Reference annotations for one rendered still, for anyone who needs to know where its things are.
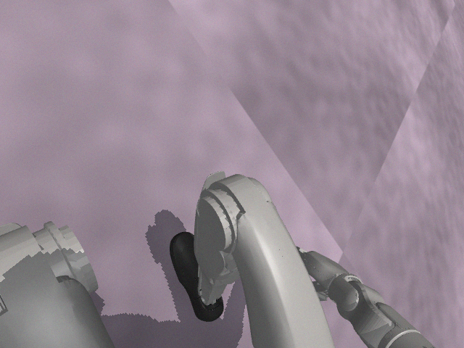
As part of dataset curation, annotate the right robot hand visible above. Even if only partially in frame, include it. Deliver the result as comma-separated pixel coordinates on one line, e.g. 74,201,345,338
296,246,349,301

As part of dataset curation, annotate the right robot foot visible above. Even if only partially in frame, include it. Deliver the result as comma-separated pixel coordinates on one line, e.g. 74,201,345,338
170,232,224,322

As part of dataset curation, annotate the right robot arm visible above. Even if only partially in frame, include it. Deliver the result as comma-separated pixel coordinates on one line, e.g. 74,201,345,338
328,273,436,348

